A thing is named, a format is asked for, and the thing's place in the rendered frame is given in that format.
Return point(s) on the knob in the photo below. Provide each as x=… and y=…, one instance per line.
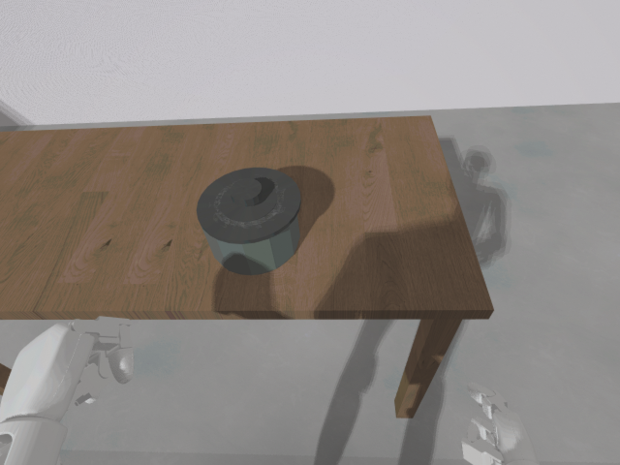
x=246, y=192

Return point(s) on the left robot forearm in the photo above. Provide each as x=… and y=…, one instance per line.
x=31, y=441

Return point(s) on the robot left hand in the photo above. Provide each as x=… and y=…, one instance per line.
x=68, y=364

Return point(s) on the pot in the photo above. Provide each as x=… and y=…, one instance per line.
x=259, y=257

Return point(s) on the table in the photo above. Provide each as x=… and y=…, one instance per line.
x=103, y=222

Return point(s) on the lid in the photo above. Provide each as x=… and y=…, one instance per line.
x=228, y=222

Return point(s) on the robot right hand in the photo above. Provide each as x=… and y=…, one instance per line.
x=503, y=441

